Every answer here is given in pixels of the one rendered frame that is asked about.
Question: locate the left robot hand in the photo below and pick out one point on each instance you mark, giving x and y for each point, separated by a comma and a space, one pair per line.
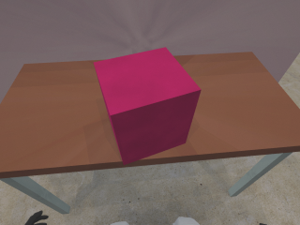
35, 218

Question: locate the table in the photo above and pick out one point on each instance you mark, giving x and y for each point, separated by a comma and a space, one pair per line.
53, 119

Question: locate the carton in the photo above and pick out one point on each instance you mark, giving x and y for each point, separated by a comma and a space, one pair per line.
150, 100

